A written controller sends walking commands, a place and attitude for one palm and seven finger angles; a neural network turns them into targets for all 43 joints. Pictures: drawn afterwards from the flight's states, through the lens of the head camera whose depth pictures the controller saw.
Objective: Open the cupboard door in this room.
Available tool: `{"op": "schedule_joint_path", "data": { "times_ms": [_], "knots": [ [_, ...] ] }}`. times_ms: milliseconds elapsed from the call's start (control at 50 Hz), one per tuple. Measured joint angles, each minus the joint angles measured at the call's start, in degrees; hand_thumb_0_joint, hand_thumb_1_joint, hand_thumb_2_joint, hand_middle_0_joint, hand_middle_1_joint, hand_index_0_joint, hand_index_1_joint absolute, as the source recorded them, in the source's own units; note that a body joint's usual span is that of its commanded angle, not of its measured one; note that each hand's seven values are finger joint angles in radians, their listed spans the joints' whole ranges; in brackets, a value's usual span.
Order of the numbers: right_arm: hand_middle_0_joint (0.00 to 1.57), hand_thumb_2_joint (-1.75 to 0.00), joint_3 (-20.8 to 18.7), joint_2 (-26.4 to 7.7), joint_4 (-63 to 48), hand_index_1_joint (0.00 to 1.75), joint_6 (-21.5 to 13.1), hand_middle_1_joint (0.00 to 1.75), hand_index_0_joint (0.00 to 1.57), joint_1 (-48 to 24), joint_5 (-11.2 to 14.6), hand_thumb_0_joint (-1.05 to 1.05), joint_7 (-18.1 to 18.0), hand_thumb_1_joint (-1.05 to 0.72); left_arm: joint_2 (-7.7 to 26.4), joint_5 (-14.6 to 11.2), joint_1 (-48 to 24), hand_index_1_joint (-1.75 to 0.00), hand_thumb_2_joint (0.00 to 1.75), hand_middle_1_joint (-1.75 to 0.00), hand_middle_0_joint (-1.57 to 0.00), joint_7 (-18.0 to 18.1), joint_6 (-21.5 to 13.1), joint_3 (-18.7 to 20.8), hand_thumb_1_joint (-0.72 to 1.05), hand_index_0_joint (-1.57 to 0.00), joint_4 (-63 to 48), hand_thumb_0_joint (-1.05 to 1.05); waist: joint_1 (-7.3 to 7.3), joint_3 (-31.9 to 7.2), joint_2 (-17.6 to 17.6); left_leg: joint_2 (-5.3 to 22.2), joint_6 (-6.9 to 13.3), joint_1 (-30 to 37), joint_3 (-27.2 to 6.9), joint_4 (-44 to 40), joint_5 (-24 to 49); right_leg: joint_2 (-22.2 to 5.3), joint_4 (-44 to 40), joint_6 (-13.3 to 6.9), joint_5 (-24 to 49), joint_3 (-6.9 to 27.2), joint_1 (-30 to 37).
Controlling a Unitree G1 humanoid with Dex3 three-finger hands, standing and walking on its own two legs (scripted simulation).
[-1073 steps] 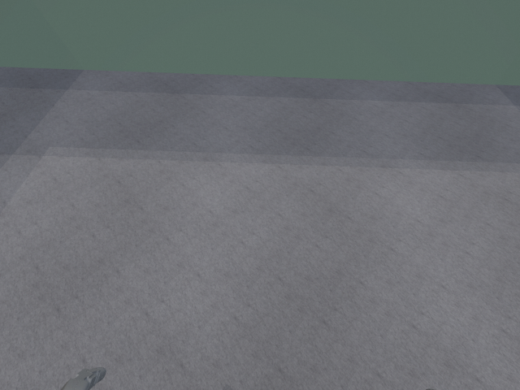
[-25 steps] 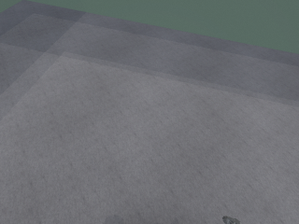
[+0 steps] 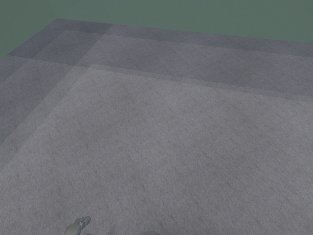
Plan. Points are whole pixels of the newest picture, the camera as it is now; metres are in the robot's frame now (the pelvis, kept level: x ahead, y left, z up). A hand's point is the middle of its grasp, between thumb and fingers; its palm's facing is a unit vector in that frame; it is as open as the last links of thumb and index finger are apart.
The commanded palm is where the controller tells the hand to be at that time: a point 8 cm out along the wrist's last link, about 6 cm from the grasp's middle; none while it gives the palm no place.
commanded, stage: turn or walk to find it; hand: left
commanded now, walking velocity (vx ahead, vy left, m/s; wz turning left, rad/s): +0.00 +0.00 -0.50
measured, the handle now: out of the picture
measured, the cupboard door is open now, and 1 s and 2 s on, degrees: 0 0 0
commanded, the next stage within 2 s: none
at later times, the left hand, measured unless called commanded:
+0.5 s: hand out of the picture -0.02 +0.20 -0.16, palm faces -0.05 -0.97 -0.24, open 7.4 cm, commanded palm none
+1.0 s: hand out of the picture +0.12 +0.13 -0.16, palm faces -0.43 -0.85 -0.31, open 7.4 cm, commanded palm none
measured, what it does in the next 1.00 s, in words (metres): steps on the spot, turning right: left foot, then right foot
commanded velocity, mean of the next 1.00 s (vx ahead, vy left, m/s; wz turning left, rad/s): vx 0.00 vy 0.00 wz -0.50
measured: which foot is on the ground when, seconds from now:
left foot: up 0.00-0.52, down 0.54-0.96, up 0.98-1.00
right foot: down 0.00-0.54, up 0.56-0.94, down 0.96-1.00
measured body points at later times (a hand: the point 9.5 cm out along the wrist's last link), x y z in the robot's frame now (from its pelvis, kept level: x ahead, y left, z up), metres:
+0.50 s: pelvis -0.04 +0.00 +0.01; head +0.00 +0.00 +0.45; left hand -0.02 +0.25 -0.15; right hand +0.03 -0.27 -0.13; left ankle -0.05 +0.13 -0.72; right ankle +0.00 -0.10 -0.73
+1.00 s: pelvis -0.07 -0.02 -0.01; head -0.04 -0.07 +0.43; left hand +0.14 +0.18 -0.13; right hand -0.15 -0.26 -0.17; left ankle -0.05 +0.13 -0.72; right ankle -0.11 -0.12 -0.74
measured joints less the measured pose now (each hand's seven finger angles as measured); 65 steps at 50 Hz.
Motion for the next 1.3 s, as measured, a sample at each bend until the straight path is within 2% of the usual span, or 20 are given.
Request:
{"op": "schedule_joint_path", "data": {
  "times_ms": [40,80,200,280,400,500,540,560,580,620,680,740,800,900,960,980,1040,1100,1200,1300],
  "knots": [
    [0.20,-0.90,0.0,-0.3,0.9,0.30,0.3,0.30,0.20,0.5,0.0,0.01,-0.2,-0.90,-0.9,0.2,1.6,-0.30,0.90,-0.30,-0.19,-0.2,-0.4,-0.9,0.91,-0.20,1.0,0.00,-0.12,-0.9,0.7,0.6,-0.2,0.3,0.5,1.7,-5.9,0.4,-0.3,-2.0,-0.3,-0.2,0.9],
    [0.20,-0.90,0.2,-0.1,1.6,0.30,0.6,0.30,0.20,0.6,-0.3,0.01,-0.2,-0.90,-1.5,0.3,3.3,-0.30,0.90,-0.30,-0.20,-0.4,-0.2,-1.0,0.90,-0.20,2.1,0.00,0.44,-1.9,0.1,1.2,-0.3,0.4,1.8,4.3,-8.7,0.4,-1.7,-2.8,0.1,0.5,1.8],
    [0.20,-0.90,0.0,0.1,1.7,0.30,0.8,0.30,0.20,-1.4,-0.2,0.01,-0.4,-0.90,-2.0,0.2,6.3,-0.30,0.90,-0.30,-0.20,-0.4,0.8,0.4,0.93,-0.20,3.8,-0.01,1.85,-1.1,-1.0,4.0,-1.2,-2.4,3.8,16.9,-8.7,1.6,-5.5,-3.9,3.5,2.3,1.9],
    [0.20,-0.90,-0.5,-0.6,0.9,0.30,1.1,0.30,0.20,-3.5,-0.2,0.01,-0.6,-0.90,-1.7,0.4,7.7,-0.30,0.90,-0.30,-0.20,-0.7,1.1,1.2,0.92,-0.20,4.0,-0.01,2.91,0.4,-1.0,4.6,-2.1,-4.1,4.0,21.4,-8.7,2.5,-6.9,-4.1,5.5,3.4,0.3],
    [0.20,-0.90,-0.5,-1.3,-0.7,0.30,1.0,0.30,0.20,-6.9,0.3,0.01,-1.1,-0.90,-0.8,0.8,9.8,-0.30,0.90,-0.30,-0.20,-0.9,1.5,2.2,0.91,-0.20,4.2,0.00,5.07,1.6,-2.4,3.6,-2.4,-2.6,4.2,16.0,-11.3,3.7,-7.7,-3.7,7.9,6.0,-2.1],
    [0.20,-0.90,0.0,-0.9,-2.9,0.30,0.0,0.30,0.20,-9.6,0.9,0.01,-1.4,-0.90,0.8,0.8,10.6,-0.30,0.90,-0.30,-0.20,-1.0,2.5,2.9,0.90,-0.20,4.8,0.00,5.95,1.1,-4.1,2.1,-1.4,1.2,4.3,4.4,-9.1,4.9,-6.5,-2.3,9.0,8.6,-4.2],
    [0.20,-0.90,0.3,-0.7,-4.0,0.30,-1.1,0.30,0.20,-9.5,0.9,0.01,-1.5,-0.90,1.5,0.5,10.8,-0.30,0.90,-0.30,-0.20,-1.2,3.2,3.0,0.90,-0.20,4.8,0.00,5.37,0.1,-4.3,2.3,-0.3,4.1,4.5,-3.2,-4.3,5.7,-3.7,-1.4,8.1,9.1,-5.9],
    [0.20,-0.90,0.3,-0.2,-4.3,0.30,-1.4,0.30,0.20,-9.5,0.7,0.01,-1.5,-0.90,2.0,0.3,10.3,-0.30,0.90,-0.30,-0.20,-1.3,3.5,3.2,0.90,-0.20,5.0,0.00,5.17,0.2,-5.0,2.0,0.3,4.3,5.1,-3.3,-1.9,5.7,-0.1,-1.0,3.9,9.4,-7.2],
    [0.20,-0.90,0.5,0.2,-4.6,0.30,-1.3,0.30,0.20,-9.3,0.5,0.01,-1.5,-0.90,2.5,0.3,10.0,-0.30,0.90,-0.30,-0.20,-1.4,4.0,3.3,0.90,-0.20,5.0,0.00,5.16,0.2,-5.6,1.9,0.7,4.5,5.8,-2.6,-1.6,5.5,4.8,-0.4,-1.4,9.0,-8.7],
    [0.20,-0.90,0.9,0.7,-5.0,0.30,-0.6,0.30,0.20,-8.6,0.1,0.01,-1.3,-0.90,3.1,0.7,9.7,-0.30,0.90,-0.30,-0.20,-1.8,4.7,3.8,0.90,-0.20,4.4,0.00,5.29,-0.4,-5.7,2.6,1.1,5.5,7.3,-2.6,-2.2,5.3,16.7,1.0,-6.3,7.1,-12.2],
    [0.20,-0.90,1.3,1.2,-5.2,0.30,-0.1,0.30,0.20,-7.5,-0.2,0.01,-1.3,-0.90,4.0,1.1,9.3,-0.30,0.90,-0.30,-0.20,-2.5,4.9,4.5,0.91,-0.20,3.1,0.00,5.36,-1.2,-5.2,3.6,1.1,6.5,9.1,-3.8,-2.3,3.7,31.3,2.5,-6.1,5.2,-15.6],
    [0.20,-0.90,1.3,1.7,-5.4,0.30,-0.6,0.30,0.20,-6.7,-0.4,0.01,-1.1,-0.90,4.7,1.1,8.8,-0.30,0.90,-0.30,-0.19,-2.6,4.5,4.6,0.91,-0.20,1.9,0.00,5.29,-1.3,-4.8,4.4,1.1,6.7,10.9,-4.2,-2.2,1.3,35.6,3.7,-5.4,4.4,-15.5],
    [0.20,-0.90,1.2,2.2,-5.7,0.30,-1.3,0.30,0.20,-5.7,-0.5,0.01,-0.9,-0.90,5.1,0.9,7.9,-0.30,0.90,-0.30,-0.19,-2.6,4.5,4.4,0.91,-0.20,1.2,0.00,4.62,-0.7,-4.3,5.4,0.8,6.5,12.9,-3.7,-2.6,-0.9,32.3,4.3,-6.9,3.4,-13.7],
    [0.20,-0.90,0.6,1.5,-5.3,0.30,-1.4,0.30,0.20,-4.2,-0.7,0.01,-0.3,-0.90,4.4,0.7,5.1,-0.30,0.90,-0.30,-0.19,-2.8,4.2,3.4,0.91,-0.19,-0.1,0.00,2.59,1.2,-2.3,8.3,-0.9,5.4,15.8,-0.5,-4.5,-2.7,17.5,3.8,-10.1,0.3,-8.1],
    [0.20,-0.90,-0.1,0.0,-4.6,0.30,-0.8,0.30,0.20,-2.6,-0.4,0.01,0.1,-0.90,3.8,0.6,3.8,-0.30,0.90,-0.30,-0.19,-3.0,2.8,2.6,0.91,-0.19,-1.2,0.00,1.76,1.6,-0.9,10.6,-2.6,3.4,17.3,4.7,-7.4,-2.2,4.6,2.3,-2.0,-1.5,-3.1],
    [0.20,-0.90,-0.4,-0.8,-4.2,0.30,-0.4,0.30,0.20,-2.4,-0.2,0.01,0.1,-0.90,3.2,0.8,3.1,-0.30,0.90,-0.30,-0.19,-2.8,1.9,2.4,0.91,-0.19,-1.3,0.00,1.51,2.1,0.4,11.5,-2.8,1.7,16.1,9.1,-9.6,-1.1,4.7,1.1,-1.0,-1.8,-3.3],
    [0.20,-0.90,-0.8,-2.6,-3.2,0.30,1.7,0.30,0.20,-2.3,0.1,0.01,-0.6,-0.90,1.6,0.4,1.8,-0.30,0.90,-0.30,-0.19,-1.9,0.8,1.6,0.91,-0.20,-2.1,0.00,0.79,3.1,1.3,9.0,-2.7,-4.9,10.1,25.2,-16.5,-0.1,5.7,-1.8,-3.0,-1.4,-3.5],
    [0.20,-0.90,-0.8,-3.1,-3.0,0.30,2.2,0.30,0.20,-2.9,0.0,0.01,-0.5,-0.90,0.8,0.4,1.6,-0.30,0.90,-0.30,-0.20,-1.2,1.2,1.5,0.90,-0.20,-2.5,0.00,1.07,3.1,0.0,7.6,-3.1,-9.3,8.4,32.7,-13.4,0.4,2.3,-2.3,-1.3,0.4,-2.3],
    [0.20,-0.90,-0.6,-3.2,-4.3,0.30,1.6,0.30,0.20,-4.2,-0.3,0.01,-0.2,-0.91,0.4,0.5,2.1,-0.30,0.90,-0.30,-0.20,-1.4,1.3,0.9,0.90,-0.20,-2.0,0.00,0.95,2.6,-1.6,7.4,-4.2,-11.7,6.5,31.1,-8.4,1.5,-2.0,-2.9,1.5,2.8,-1.2],
    [0.20,-0.90,-0.4,-2.7,-5.3,0.30,1.3,0.30,0.20,-5.8,-0.2,0.01,-0.3,-0.90,0.4,0.7,3.2,-0.30,0.90,-0.30,-0.20,-1.7,1.4,0.9,0.90,-0.20,-1.6,0.00,1.63,1.7,-2.3,6.8,-4.5,-10.5,5.6,25.8,-8.1,3.0,-3.0,-2.7,2.4,4.8,-1.3]
  ]
}}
